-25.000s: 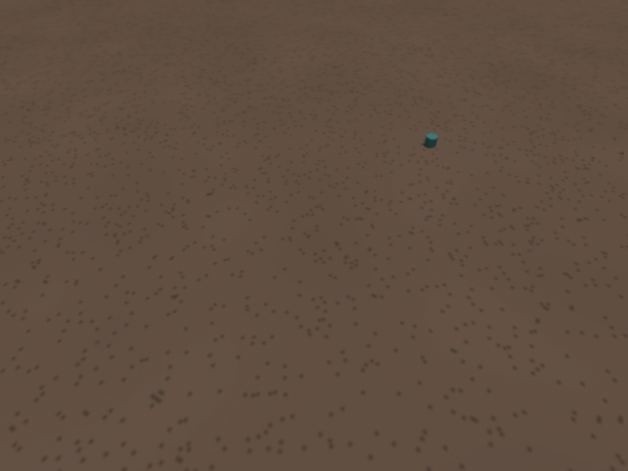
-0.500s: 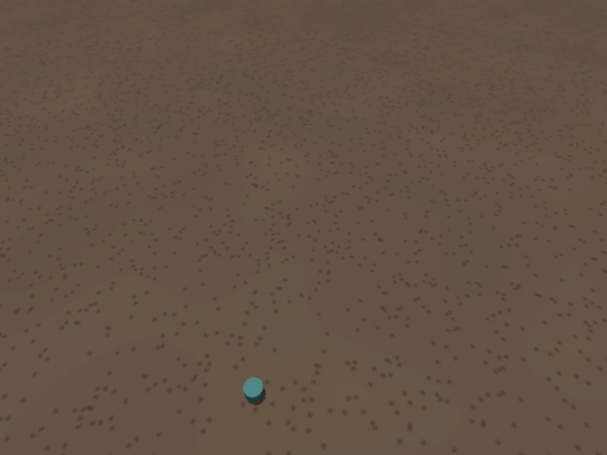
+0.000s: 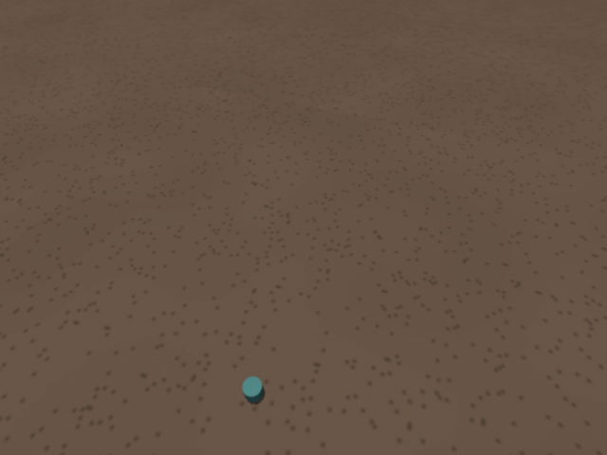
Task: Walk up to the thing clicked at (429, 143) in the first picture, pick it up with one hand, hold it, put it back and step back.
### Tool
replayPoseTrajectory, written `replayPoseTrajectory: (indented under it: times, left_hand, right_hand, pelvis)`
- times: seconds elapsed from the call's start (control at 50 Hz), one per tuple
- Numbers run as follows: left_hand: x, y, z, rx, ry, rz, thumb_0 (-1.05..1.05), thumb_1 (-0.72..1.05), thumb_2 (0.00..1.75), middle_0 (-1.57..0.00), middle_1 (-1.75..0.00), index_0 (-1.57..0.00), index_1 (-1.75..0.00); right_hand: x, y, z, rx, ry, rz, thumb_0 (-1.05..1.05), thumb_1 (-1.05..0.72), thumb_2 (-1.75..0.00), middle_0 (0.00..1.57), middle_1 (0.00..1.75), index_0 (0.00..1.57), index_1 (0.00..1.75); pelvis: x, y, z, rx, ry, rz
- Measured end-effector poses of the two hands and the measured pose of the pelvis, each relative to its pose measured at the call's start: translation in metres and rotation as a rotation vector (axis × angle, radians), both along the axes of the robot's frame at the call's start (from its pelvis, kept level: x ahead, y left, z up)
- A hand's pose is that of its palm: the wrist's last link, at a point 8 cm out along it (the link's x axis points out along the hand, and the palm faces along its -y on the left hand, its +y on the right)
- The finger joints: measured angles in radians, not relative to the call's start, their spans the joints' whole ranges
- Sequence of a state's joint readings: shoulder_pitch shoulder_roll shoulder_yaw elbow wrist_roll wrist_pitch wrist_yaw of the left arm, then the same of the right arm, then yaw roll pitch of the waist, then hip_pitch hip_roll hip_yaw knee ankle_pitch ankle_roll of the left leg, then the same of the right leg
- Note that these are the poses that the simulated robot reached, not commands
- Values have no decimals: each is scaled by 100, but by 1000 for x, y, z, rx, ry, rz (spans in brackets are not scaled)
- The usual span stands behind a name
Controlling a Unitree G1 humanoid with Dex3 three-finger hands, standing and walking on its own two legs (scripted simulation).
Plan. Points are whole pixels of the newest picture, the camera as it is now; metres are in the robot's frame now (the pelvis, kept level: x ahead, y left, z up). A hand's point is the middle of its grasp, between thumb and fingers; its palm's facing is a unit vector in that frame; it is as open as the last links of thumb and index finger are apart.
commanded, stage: stand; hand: left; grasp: from above
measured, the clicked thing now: (253, 389) +0.48 +0.19 -0.76
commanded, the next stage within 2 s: rise first in 0.54 s
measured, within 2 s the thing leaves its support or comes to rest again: neither
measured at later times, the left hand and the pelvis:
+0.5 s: hand out of the picture +0.08 +0.25 -0.16, palm faces -0.03 -0.94 -0.35, open 7.4 cm; pelvis +0.01 -0.01 +0.00, yaw +0 degrees
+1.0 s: hand out of the picture +0.15 +0.25 -0.18, palm faces -0.06 -0.92 -0.39, open 11.1 cm; pelvis +0.00 +0.00 -0.03, yaw -1 degrees
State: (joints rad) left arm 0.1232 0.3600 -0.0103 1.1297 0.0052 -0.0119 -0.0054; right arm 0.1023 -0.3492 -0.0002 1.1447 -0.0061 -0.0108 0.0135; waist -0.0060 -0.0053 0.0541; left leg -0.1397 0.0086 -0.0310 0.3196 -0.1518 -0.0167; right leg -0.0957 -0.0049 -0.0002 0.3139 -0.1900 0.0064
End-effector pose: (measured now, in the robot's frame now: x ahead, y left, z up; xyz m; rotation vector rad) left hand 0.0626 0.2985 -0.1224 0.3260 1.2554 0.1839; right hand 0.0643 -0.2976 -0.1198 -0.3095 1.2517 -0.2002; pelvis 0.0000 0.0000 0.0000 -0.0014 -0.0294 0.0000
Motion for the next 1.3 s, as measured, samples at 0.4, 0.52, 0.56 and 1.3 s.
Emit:
replayPoseTrajectory:
  times: [0.4, 0.52, 0.56, 1.3]
  left_hand:
    - [15, -6, 3, 6, -21, 0, 1, 91, 89, -21, -30, -20, -30]
    - [17, -7, 3, 7, -29, 2, 1, 91, 89, -21, -30, -20, -30]
    - [17, -7, 3, 6, -29, 3, 1, 91, 89, -21, -30, -20, -30]
    - [74, -8, -54, 91, -124, -164, 0, -39, 88, -20, -94, -19, -94]
  right_hand:
    - [17, -5, 0, 0, -23, 8, 1, -90, -89, 20, 30, 20, 30]
    - [19, -6, 1, -1, -30, 8, 1, -90, -89, 20, 30, 20, 30]
    - [18, -6, 1, -2, -30, 9, 1, -90, -89, 20, 30, 20, 30]
    - [76, 50, -39, 44, -399, 50, 1, -90, -89, 20, 30, 20, 30]
  pelvis:
    - [9, -6, 0, 1, 0, 0]
    - [9, -7, 0, 0, -4, 1]
    - [9, -7, 0, 0, -5, 2]
    - [0, 8, -76, -22, 288, -13]
